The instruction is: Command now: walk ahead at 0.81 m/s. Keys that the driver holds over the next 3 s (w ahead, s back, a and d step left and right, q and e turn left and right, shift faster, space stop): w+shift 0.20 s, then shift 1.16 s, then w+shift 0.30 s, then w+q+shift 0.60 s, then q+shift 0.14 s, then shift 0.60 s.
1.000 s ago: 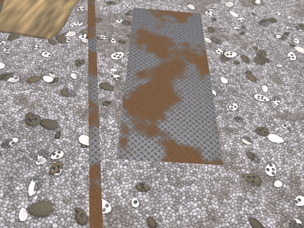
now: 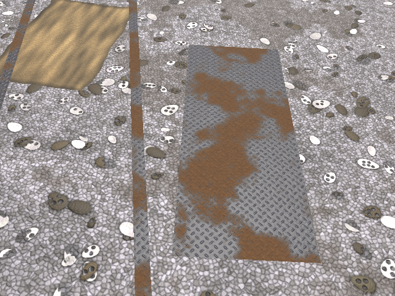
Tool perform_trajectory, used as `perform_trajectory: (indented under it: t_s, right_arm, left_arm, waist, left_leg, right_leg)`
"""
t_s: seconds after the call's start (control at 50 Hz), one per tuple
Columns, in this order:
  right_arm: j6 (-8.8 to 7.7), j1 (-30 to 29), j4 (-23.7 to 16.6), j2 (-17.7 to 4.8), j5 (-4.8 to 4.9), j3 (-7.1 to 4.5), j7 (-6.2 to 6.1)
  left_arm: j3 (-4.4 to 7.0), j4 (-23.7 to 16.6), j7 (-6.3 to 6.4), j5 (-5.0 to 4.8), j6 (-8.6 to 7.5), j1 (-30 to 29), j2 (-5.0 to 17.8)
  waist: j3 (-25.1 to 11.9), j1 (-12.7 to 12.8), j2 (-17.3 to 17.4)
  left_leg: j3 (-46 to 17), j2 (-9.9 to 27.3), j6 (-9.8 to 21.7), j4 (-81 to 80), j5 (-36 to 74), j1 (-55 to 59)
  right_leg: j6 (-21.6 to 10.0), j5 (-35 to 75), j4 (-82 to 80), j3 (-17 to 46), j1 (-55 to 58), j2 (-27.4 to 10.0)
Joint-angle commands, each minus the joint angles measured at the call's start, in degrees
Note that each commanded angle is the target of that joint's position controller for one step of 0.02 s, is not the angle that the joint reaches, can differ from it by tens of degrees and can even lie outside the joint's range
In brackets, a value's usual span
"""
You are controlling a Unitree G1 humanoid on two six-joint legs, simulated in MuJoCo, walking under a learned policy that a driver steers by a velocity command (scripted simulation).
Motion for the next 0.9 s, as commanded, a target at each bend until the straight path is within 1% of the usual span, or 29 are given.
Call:
perform_trajectory:
  t_s: [0.02, 0.04, 0.06, 0.12, 0.2, 0.24, 0.26, 0.3, 0.32, 0.34, 0.36, 0.38, 0.4, 0.42, 0.44, 0.46, 0.48, 0.5, 0.54, 0.56, 0.6, 0.64, 0.7, 0.78, 0.8, 0.82, 0.84, 0.86, 0.9]
  right_arm:
    - [-0.89, 6.37, -0.23, -6.76, 0.55, -0.93, -0.06]
    - [-1.29, 6.52, 0.3, -5.41, 0.59, -0.39, -0.21]
    - [-1.68, 7.97, 1.1, -4.72, 0.67, -0.17, -0.33]
    - [-2.35, 12.59, 2.69, -4.28, 1.09, -0.05, -0.24]
    - [-2.97, 15.9, 3.38, -2.79, 1.25, 0.63, -0.36]
    - [-3.12, 16.65, 4.23, -2.39, 1.39, 1.02, -0.91]
    - [-3.09, 17.39, 4.81, -2.74, 1.42, 1.09, -1.09]
    - [-2.92, 17.65, 5.29, -4.5, 1.32, 0.99, -1.35]
    - [-2.61, 16.91, 5.29, -5.43, 1.15, 0.77, -1.82]
    - [-2.08, 15.52, 5.19, -6.52, 0.88, 0.44, -2.3]
    - [-1.63, 13.13, 4.9, -7.35, 1.55, 0.2, -2.6]
    - [-1.58, 13.8, 3.7, -4.84, 2.04, 0.57, -2.58]
    - [-1.14, 25.58, 4.36, 4.32, 3.87, 1.94, -2.43]
    - [-0.76, 26.43, 5.55, -1.15, 4.75, 0.65, -3.27]
    - [-0.47, 20.99, 4.19, -1.91, 4.46, 0.54, -3.22]
    - [-0.39, 14.05, 2.58, -2.48, 2.11, 0.58, -2.79]
    - [0.21, 11.21, 1.92, -1.6, 1.14, 0.49, -2.13]
    - [1.22, 10.39, 1.89, -1.51, -0.23, 0.36, -1.68]
    - [3.06, 12.55, 2.42, 3.12, -0.2, 1.19, -1.19]
    - [3.63, 13.0, 2.59, 3.86, -0.04, 1.39, -1.29]
    - [4.05, 11.63, 2.37, 3.2, 0.21, 1.48, -1.67]
    - [4.14, 7.85, 2.06, 2.38, 0.45, 1.67, -2.05]
    - [4.44, 3.7, 2.0, 1.4, 0.63, 1.87, -2.42]
    - [3.83, 2.17, 2.89, 1.67, 0.21, 2.39, -3.01]
    - [3.34, 2.76, 3.25, 0.38, 0.03, 2.32, -3.29]
    - [2.73, 4.23, 3.65, -2.66, -0.35, 1.86, -3.6]
    - [2.83, 1.13, 3.65, -3.14, 0.85, 2.0, -3.54]
    - [2.85, -0.14, 3.65, 0.11, 1.21, 2.6, -3.08]
    - [2.7, -0.45, 4.16, 1.12, 1.27, 2.82, -2.81]
  left_arm:
    - [0.57, -6.51, -1.64, 1.16, -1.49, -5.88, 4.2]
    - [0.39, -6.56, -2.09, 1.78, -0.73, -6.14, 3.75]
    - [0.17, -7.25, -2.47, 1.72, -0.06, -7.55, 2.99]
    - [-0.23, -10.34, -2.65, 0.98, 1.11, -15.07, 2.4]
    - [-1.21, -15.06, -2.79, 0.44, 1.02, -25.56, 0.93]
    - [-2.27, -16.26, -2.79, 0.44, 0.54, -27.84, -1.25]
    - [-2.56, -16.53, -2.54, 0.32, 0.24, -28.29, -1.74]
    - [-2.22, -15.74, -1.51, 0.42, -0.32, -24.39, -0.16]
    - [-1.72, -14.03, -0.95, 0.64, -0.75, -18.6, 1.5]
    - [-0.84, -10.83, -0.27, 0.65, -1.33, -8.46, 3.78]
    - [-0.22, -7.32, 0.45, 0.92, -1.9, 1.78, 4.93]
    - [0.73, -5.19, 1.19, 2.43, -2.1, 8.41, 8.49]
    - [1.7, -4.79, 0.78, 3.77, -1.97, 9.46, 12.67]
    - [2.23, -5.08, -0.02, 0.1, -1.5, 11.09, 11.32]
    - [1.99, -6.26, 0.52, -1.13, -1.05, 2.5, 8.69]
    - [0.55, -6.88, 0.74, -1.28, -1.02, -3.2, 3.07]
    - [-0.1, -6.37, 1.26, -1.11, -1.16, -5.03, 0.93]
    - [-0.76, -5.14, 1.46, -1.21, -1.37, -3.59, -0.74]
    - [-1.26, -3.58, 1.42, -0.78, -2.23, -2.48, -0.74]
    - [-1.12, -3.43, 1.19, -0.5, -2.72, -3.11, 0.41]
    - [-1.25, -3.06, 0.72, 0.06, -2.88, -4.24, 1.22]
    - [-1.39, -2.21, 0.52, -0.14, -2.37, -2.8, 1.2]
    - [-1.38, -0.95, 0.71, -0.23, -1.06, -0.34, 1.48]
    - [-1.65, -0.3, 1.91, -0.4, 0.85, -0.52, 0.6]
    - [-1.69, 0.08, 2.22, -0.18, 1.16, 1.16, 0.23]
    - [-1.63, 0.13, 2.38, 0.07, 1.33, 4.13, -0.59]
    - [-2.4, 2.04, 2.36, -1.08, 1.91, 10.81, -4.8]
    - [-2.28, 3.25, 2.77, -0.93, 2.7, 8.98, -3.55]
    - [-1.48, 2.74, 2.86, -0.72, 3.19, 4.86, -1.19]
  waist:
    - [3.17, -0.54, 5.26]
    - [4.39, 0.23, 6.04]
    - [5.72, 0.18, 6.74]
    - [9.54, -1.04, 4.73]
    - [12.1, -2.8, 4.34]
    - [13.18, -2.74, 4.08]
    - [12.5, -2.91, 4.36]
    - [7.52, -1.29, 7.07]
    - [3.61, 1.31, 8.96]
    - [-1.72, 5.69, 10.27]
    - [-6.02, 10.53, 10.99]
    - [-11.55, 10.92, 7.89]
    - [-21.76, 3.66, -8.85]
    - [-32.22, 5.53, 0.37]
    - [-24.2, 3.26, -0.98]
    - [-12.24, 2.22, 1.88]
    - [-6.16, 0.47, 2.22]
    - [-2.27, -0.45, 3.53]
    - [-2.11, -3.12, 2.69]
    - [-2.52, -4.14, 1.37]
    - [-2.83, -5.26, -1.06]
    - [-3.18, -3.79, -3.16]
    - [-2.83, -1.79, -3.61]
    - [1.36, -1.76, -1.31]
    - [2.08, -1.34, 1.32]
    - [1.9, 0.75, 5.89]
    - [1.37, 4.58, 11.25]
    - [2.92, 3.12, 9.39]
    - [3.75, 2.08, 7.65]
  left_leg:
    - [-28.98, 17.16, 5.97, -23.62, -23.59, 15.85]
    - [-25.57, 15.31, 5.44, -25.17, -20.48, 13.26]
    - [-23.18, 14.09, 5.54, -26.23, -17.27, 12.25]
    - [-16.98, 11.9, 6.13, -28.76, -6.77, 12.24]
    - [-10.06, 9.91, 6.54, -31.77, 10.43, 11.4]
    - [-6.06, 9.5, 5.34, -31.56, 31.52, 11.58]
    - [-4.52, 9.61, 4.52, -30.05, 42.0, 13.53]
    - [-3.35, 10.27, 2.63, -22.05, 64.86, 19.54]
    - [-3.35, 10.22, 1.55, -14.89, 71.58, 21.23]
    - [-3.63, 10.0, 0.62, -3.77, 71.9, 20.69]
    - [-2.6, 8.82, 0.08, 9.1, 65.98, 18.77]
    - [-2.06, 5.55, -0.11, 24.79, 42.69, 9.19]
    - [-4.05, -4.2, -1.45, 51.78, -21.54, -10.28]
    - [-14.47, -4.63, -0.63, 59.5, -19.29, -13.08]
    - [-12.18, -1.0, -1.12, 56.66, -12.48, -16.19]
    - [-9.74, 1.5, -1.16, 50.36, -8.24, -16.72]
    - [-9.61, 2.66, -1.49, 46.65, -7.04, -15.6]
    - [-9.28, 3.12, -1.56, 42.68, -6.02, -10.51]
    - [-8.47, 3.0, -2.28, 35.73, -4.92, -3.29]
    - [-7.56, 2.64, -2.5, 32.75, -3.9, -1.41]
    - [-6.11, 2.6, -2.36, 24.07, -0.67, -0.39]
    - [-4.47, 2.63, -2.18, 17.05, 4.75, 0.19]
    - [-3.94, 2.87, -2.41, 12.3, 7.32, 1.4]
    - [-4.16, 3.23, -1.51, -1.84, 7.33, 6.26]
    - [-7.19, 5.69, -1.18, -7.15, 11.4, 8.71]
    - [-13.05, 11.51, -0.34, -8.28, 22.23, 11.14]
    - [-16.71, 15.14, 3.37, -9.44, 23.64, 6.94]
    - [-16.42, 13.84, 3.0, -11.28, 16.69, 0.49]
    - [-13.05, 9.39, 0.39, -12.14, 11.7, -1.47]
  right_leg:
    - [0.24, 7.8, 9.43, 0.55, -27.46, -6.28]
    - [1.63, 8.92, 8.69, -0.55, -26.22, -7.1]
    - [2.52, 10.58, 8.84, -1.77, -26.92, -7.31]
    - [4.02, 15.43, 4.44, -4.95, -32.19, -7.44]
    - [4.67, 21.23, -10.48, -9.21, -28.87, -5.57]
    - [3.45, 23.59, -19.73, -12.28, -21.97, -3.49]
    - [2.63, 24.36, -22.85, -13.41, -18.63, -2.01]
    - [0.89, 23.77, -25.33, -14.7, -11.25, 2.46]
    - [0.22, 22.6, -26.16, -14.16, -5.21, 4.61]
    - [-0.64, 23.41, -27.86, -11.98, 4.95, 5.45]
    - [-1.61, 31.73, -34.16, -9.94, 14.87, 2.71]
    - [-2.44, 44.01, -29.61, -3.88, 27.93, -6.16]
    - [-12.27, 87.88, -18.22, 17.31, 48.12, -27.0]
    - [-16.29, 89.91, -21.34, 24.95, 50.06, -28.19]
    - [-16.1, 71.02, -28.48, 19.7, 39.7, -25.25]
    - [-12.83, 59.2, -34.1, 14.36, 26.59, -20.68]
    - [-11.3, 53.85, -37.98, 10.76, 18.25, -18.6]
    - [-9.26, 57.15, -40.49, 6.81, 9.79, -16.19]
    - [-8.35, 58.71, -42.59, 1.48, 2.15, -14.84]
    - [-8.18, 60.53, -42.82, -0.78, -0.03, -13.76]
    - [-6.85, 61.57, -42.47, -4.6, -1.18, -11.6]
    - [-5.13, 56.67, -42.31, -5.91, 0.0, -10.18]
    - [-4.4, 42.14, -42.84, -4.17, 0.71, -10.74]
    - [-2.58, 20.82, -40.28, -0.43, -0.95, -11.21]
    - [-0.44, 14.98, -38.96, 0.09, -1.59, -9.9]
    - [1.48, 9.38, -35.39, -1.35, -2.36, -6.76]
    - [2.85, 2.06, -36.88, -4.0, 0.72, -2.37]
    - [3.67, 3.63, -38.19, -4.03, 6.75, -2.49]
    - [3.68, 8.92, -38.73, -2.61, 10.14, -3.85]
Next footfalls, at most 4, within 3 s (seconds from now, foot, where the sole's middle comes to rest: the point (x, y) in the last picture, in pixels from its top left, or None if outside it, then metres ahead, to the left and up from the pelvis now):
0.38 right None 0.48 -0.06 -0.77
0.80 left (157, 292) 0.53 0.13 -0.77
2.12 left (165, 194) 0.92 0.13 -0.77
2.52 right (149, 120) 1.34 0.23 -0.77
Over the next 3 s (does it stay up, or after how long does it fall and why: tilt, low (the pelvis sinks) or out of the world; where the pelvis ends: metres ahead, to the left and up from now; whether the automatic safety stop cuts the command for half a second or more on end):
stays up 1.19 0.24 0.00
